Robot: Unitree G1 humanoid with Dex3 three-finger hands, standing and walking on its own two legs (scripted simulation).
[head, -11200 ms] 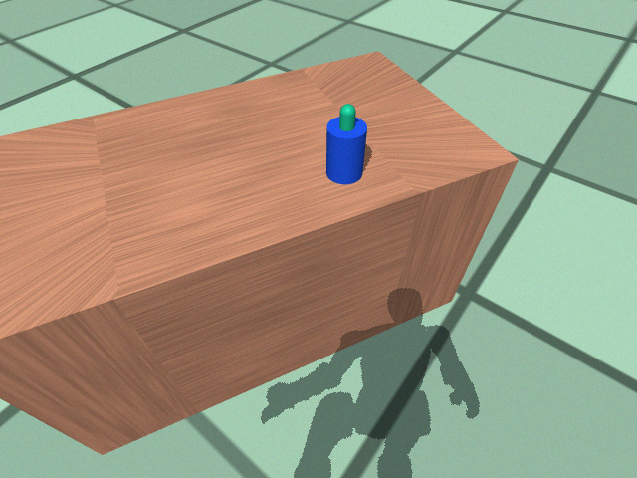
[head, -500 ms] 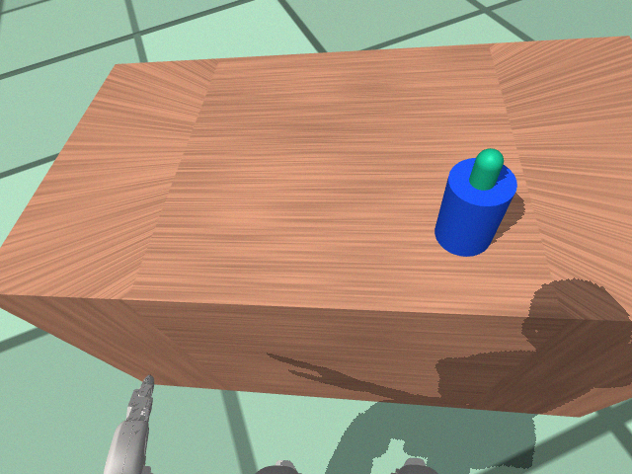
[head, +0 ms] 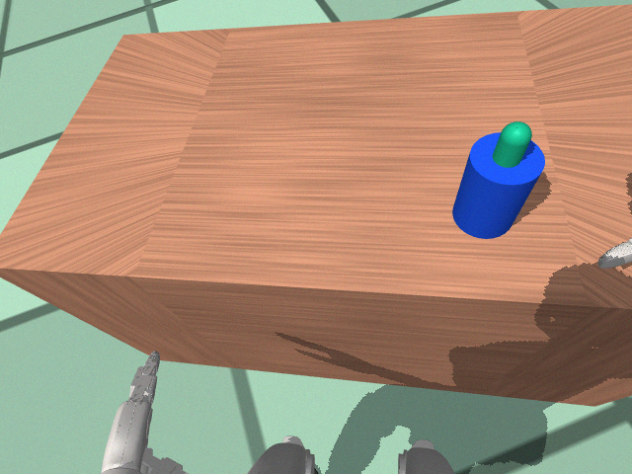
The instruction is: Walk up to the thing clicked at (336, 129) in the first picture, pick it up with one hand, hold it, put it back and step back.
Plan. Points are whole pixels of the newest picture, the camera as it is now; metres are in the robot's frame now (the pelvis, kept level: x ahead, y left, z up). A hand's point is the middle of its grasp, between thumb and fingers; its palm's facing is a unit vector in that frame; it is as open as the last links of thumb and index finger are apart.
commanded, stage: close in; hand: right
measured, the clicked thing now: (498, 176) +0.50 -0.19 +0.03
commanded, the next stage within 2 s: rest palm in 0.54 s
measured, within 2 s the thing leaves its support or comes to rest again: neither
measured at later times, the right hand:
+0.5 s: hand (532, 195) +0.47 -0.22 +0.03, palm faces +0.17 +0.99 +0.02, open 17.6 cm
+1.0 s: hand (502, 188) +0.48 -0.19 +0.02, palm faces +0.19 +0.98 +0.01, open 16.7 cm
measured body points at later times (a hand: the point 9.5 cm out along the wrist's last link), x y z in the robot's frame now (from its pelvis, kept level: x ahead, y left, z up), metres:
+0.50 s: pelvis +0.00 +0.00 -0.02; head +0.10 -0.04 +0.42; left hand +0.14 +0.26 -0.02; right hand +0.45 -0.27 +0.03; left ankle +0.01 +0.14 -0.68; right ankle +0.02 -0.12 -0.68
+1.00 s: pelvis -0.01 +0.01 -0.03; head +0.11 -0.02 +0.41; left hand +0.14 +0.28 -0.03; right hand +0.47 -0.24 +0.03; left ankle +0.01 +0.14 -0.68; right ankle +0.02 -0.12 -0.68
